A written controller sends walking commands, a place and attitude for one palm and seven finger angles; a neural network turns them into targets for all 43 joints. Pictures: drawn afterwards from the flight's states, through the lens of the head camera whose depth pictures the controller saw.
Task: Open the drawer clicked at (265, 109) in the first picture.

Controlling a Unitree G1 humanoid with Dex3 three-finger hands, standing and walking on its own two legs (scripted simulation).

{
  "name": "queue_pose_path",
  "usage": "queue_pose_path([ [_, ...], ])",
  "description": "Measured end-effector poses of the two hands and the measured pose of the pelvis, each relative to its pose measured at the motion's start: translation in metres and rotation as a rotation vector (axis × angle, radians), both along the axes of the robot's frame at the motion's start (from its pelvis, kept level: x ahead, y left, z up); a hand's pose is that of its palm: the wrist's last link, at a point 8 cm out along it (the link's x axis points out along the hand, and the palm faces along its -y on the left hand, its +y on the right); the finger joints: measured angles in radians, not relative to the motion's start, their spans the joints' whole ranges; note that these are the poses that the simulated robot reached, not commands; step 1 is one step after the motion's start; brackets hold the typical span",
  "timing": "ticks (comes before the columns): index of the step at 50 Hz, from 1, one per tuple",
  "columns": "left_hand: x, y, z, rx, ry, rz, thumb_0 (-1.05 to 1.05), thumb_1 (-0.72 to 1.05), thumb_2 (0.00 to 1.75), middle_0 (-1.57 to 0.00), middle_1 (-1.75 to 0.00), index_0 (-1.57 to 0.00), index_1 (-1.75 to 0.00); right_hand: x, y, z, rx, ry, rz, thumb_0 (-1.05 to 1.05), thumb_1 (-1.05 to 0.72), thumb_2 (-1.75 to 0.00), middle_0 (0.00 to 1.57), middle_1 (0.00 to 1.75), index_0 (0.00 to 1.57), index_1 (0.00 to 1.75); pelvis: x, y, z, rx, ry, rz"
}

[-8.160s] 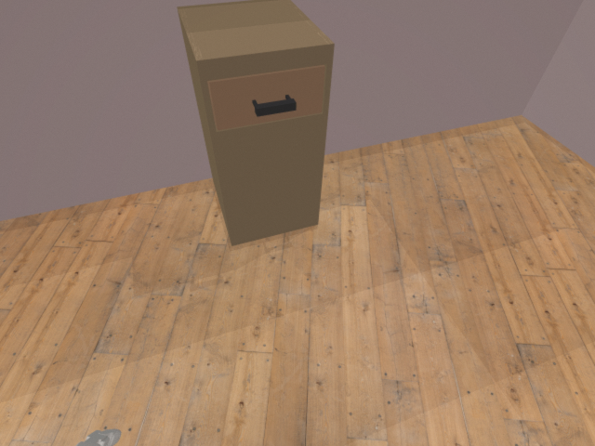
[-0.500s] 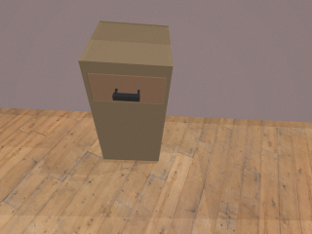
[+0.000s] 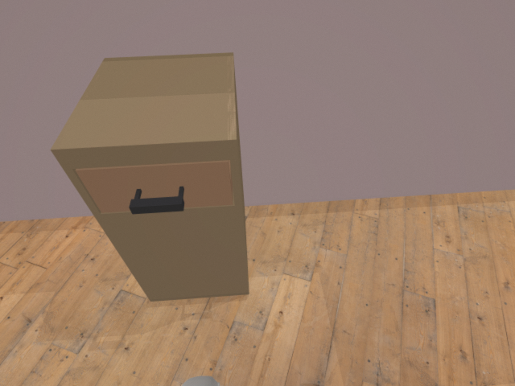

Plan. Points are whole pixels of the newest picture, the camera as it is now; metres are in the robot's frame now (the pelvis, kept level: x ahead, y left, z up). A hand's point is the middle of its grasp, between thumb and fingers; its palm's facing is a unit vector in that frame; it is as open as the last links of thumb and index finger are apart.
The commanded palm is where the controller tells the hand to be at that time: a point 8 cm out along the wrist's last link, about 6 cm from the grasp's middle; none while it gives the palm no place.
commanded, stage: come to a stop and stand still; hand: left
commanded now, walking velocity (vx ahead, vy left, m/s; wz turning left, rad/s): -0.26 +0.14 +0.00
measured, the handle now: (158, 198) +0.55 +0.27 -0.10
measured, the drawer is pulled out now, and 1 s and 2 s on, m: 0.00 0.00 0.00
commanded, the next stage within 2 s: look again from close up in 1.06 s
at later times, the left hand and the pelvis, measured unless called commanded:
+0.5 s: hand out of the picture +0.03 +0.21 -0.17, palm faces +0.00 -0.97 -0.24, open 7.4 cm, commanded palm none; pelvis +0.00 +0.01 +0.00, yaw -3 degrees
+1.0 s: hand out of the picture -0.03 +0.10 -0.17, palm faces +0.03 -0.98 -0.19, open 7.3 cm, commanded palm none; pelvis -0.03 -0.06 +0.00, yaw -1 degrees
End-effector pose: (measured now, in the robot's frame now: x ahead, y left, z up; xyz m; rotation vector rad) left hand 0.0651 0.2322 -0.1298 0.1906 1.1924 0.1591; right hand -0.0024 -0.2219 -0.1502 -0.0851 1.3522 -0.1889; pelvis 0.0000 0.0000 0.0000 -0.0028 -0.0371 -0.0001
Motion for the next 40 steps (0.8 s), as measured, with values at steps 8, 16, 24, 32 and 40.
queue_pose_path([
  [8, -0.007, 0.006, -0.012, -0.033, 0.083, 0.052, 0.0, 0.93, 0.89, -0.21, -0.3, -0.2, -0.3, 0.071, 0.004, 0.007, -0.04, -0.068, 0.052, 0.01, -0.94, -0.9, 0.2, 0.29, 0.19, 0.3, 0.026, 0.013, -0.002, -0.014, 0.01, -0.005],
  [16, -0.022, 0.024, -0.022, -0.045, 0.167, 0.081, 0.0, 0.91, 0.89, -0.2, -0.3, -0.2, -0.3, 0.086, 0.021, 0.014, -0.073, -0.076, 0.086, 0.0, -0.94, -0.9, 0.2, 0.29, 0.2, 0.3, 0.025, 0.026, -0.002, 0.004, 0.014, -0.017],
  [24, -0.037, 0.023, -0.012, 0.003, 0.202, 0.035, 0.0, 0.91, 0.89, -0.2, -0.3, -0.2, -0.3, 0.071, 0.006, 0.014, -0.054, -0.103, 0.051, 0.0, -0.92, -0.9, 0.2, 0.3, 0.2, 0.3, 0.004, 0.011, 0.001, 0.011, 0.04, -0.045],
  [32, -0.047, -0.017, 0.001, 0.041, 0.127, -0.002, 0.0, 0.91, 0.89, -0.2, -0.3, -0.2, -0.3, 0.019, -0.033, -0.007, 0.008, -0.062, -0.005, 0.0, -0.91, -0.9, 0.2, 0.29, 0.2, 0.3, -0.018, -0.025, -0.003, 0.02, 0.014, -0.037],
  [40, -0.064, -0.054, -0.004, 0.007, 0.131, 0.011, 0.01, 0.93, 0.89, -0.21, -0.3, -0.21, -0.3, -0.033, -0.053, -0.008, 0.007, 0.034, -0.018, 0.0, -0.91, -0.9, 0.2, 0.29, 0.2, 0.3, -0.022, -0.049, -0.001, 0.007, 0.01, -0.016],
])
